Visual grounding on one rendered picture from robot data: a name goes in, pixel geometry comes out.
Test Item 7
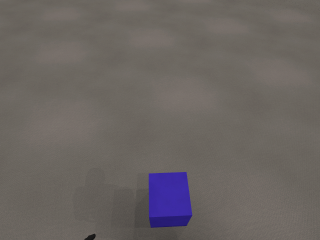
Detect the carton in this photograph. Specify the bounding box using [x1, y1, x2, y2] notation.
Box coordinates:
[148, 172, 192, 228]

